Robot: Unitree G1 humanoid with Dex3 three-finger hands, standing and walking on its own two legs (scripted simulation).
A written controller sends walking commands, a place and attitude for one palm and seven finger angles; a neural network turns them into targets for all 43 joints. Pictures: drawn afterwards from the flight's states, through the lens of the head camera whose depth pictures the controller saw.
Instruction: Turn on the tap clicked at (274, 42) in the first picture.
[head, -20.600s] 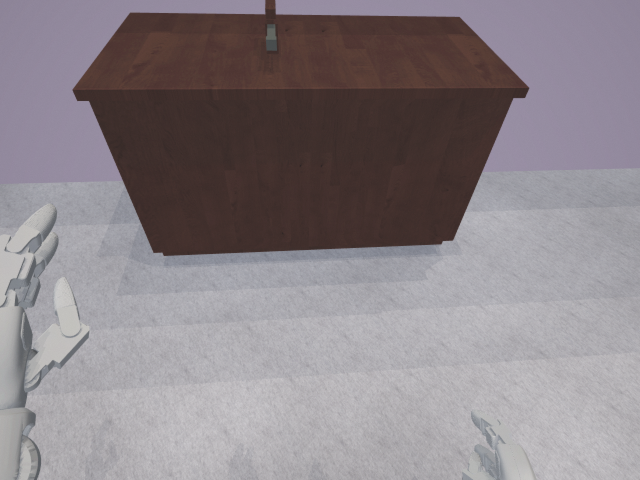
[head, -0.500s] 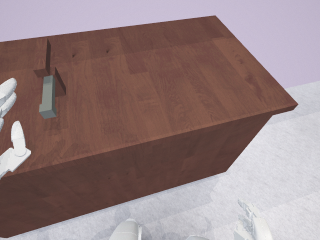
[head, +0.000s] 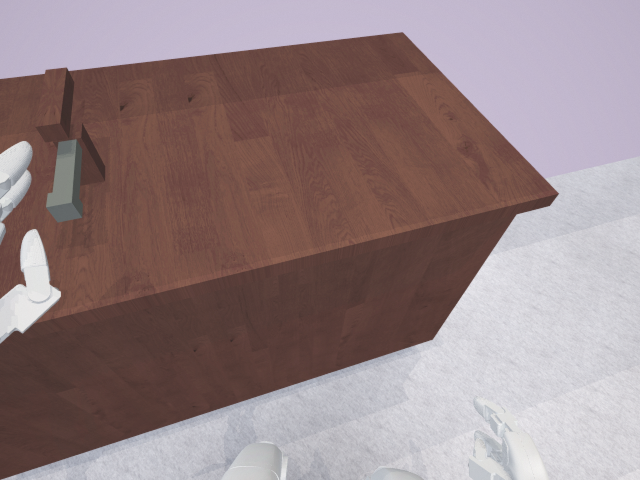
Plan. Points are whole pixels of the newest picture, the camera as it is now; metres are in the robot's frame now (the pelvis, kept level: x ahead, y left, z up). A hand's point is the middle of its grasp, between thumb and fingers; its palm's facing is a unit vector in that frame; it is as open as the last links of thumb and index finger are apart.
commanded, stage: come to a stop and stand still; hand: left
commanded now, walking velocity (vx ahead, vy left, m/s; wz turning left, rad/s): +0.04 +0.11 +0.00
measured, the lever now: (65, 205) +0.39 +0.35 +0.10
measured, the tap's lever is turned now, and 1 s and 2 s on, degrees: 0 0 0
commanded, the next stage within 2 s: look again from close up in 1.74 s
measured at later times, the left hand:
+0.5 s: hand (36, 359) +0.17 +0.23 +0.19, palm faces +0.35 -0.84 -0.41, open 7.5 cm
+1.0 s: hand out of the picture +0.02 +0.25 +0.20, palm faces +0.43 -0.84 -0.33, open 7.5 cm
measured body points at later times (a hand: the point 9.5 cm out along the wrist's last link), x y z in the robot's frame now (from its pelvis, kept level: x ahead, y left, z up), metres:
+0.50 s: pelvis -0.05 -0.01 +0.03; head -0.06 -0.03 +0.47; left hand +0.15 +0.27 +0.22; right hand +0.11 -0.24 -0.06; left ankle -0.01 +0.10 -0.71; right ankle +0.03 -0.10 -0.71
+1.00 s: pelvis -0.18 +0.00 +0.01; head -0.20 +0.02 +0.46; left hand +0.00 +0.29 +0.21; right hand +0.01 -0.21 -0.05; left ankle -0.15 +0.08 -0.67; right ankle -0.01 -0.10 -0.70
